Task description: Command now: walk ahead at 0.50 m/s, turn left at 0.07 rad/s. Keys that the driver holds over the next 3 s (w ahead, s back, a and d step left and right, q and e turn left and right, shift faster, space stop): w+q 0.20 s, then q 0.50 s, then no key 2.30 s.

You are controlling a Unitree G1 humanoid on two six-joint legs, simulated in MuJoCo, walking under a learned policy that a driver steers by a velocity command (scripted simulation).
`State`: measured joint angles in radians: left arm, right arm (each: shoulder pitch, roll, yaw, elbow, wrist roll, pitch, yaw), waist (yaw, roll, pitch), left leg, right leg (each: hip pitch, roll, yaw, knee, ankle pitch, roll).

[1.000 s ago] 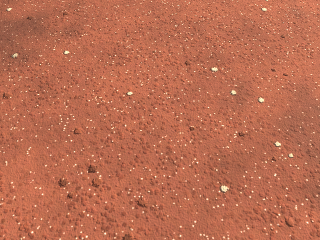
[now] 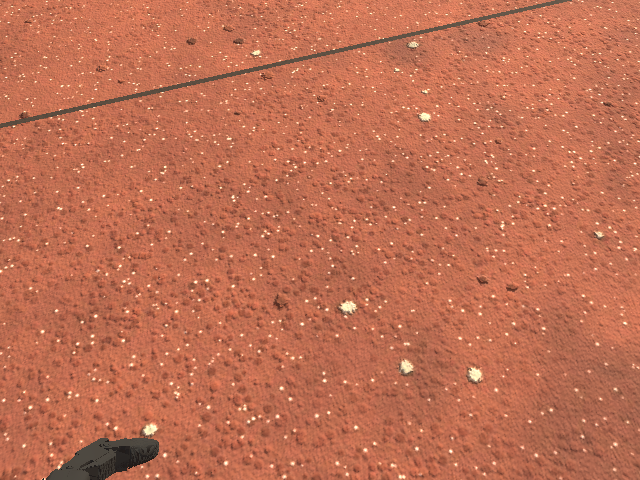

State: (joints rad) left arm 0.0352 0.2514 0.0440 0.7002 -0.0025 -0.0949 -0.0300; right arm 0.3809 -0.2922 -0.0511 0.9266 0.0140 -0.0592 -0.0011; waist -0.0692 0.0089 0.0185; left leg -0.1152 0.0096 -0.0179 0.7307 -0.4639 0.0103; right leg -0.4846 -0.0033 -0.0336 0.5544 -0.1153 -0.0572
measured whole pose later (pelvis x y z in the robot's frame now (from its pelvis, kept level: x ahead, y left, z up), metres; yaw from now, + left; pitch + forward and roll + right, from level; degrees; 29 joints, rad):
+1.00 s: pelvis +0.32 +0.00 +0.01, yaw +25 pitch +2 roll +1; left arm 0.22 0.25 0.04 0.77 0.04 -0.02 0.01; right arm 0.16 -0.28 -0.06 0.65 -0.01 0.03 -0.02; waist 0.02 0.04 0.00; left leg -0.45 -0.10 -0.12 0.76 -0.43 -0.01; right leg -0.32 -0.01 0.03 0.55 -0.27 0.00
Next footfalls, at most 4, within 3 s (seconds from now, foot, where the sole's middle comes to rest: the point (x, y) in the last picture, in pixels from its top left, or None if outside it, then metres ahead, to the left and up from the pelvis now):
0.46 left None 0.38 0.14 -0.76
0.90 right None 0.43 -0.09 -0.76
1.18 left None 0.28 0.14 -0.76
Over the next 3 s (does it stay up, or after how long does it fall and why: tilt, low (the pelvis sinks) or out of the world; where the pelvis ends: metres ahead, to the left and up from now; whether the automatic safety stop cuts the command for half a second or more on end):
stays up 0.32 0.01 0.01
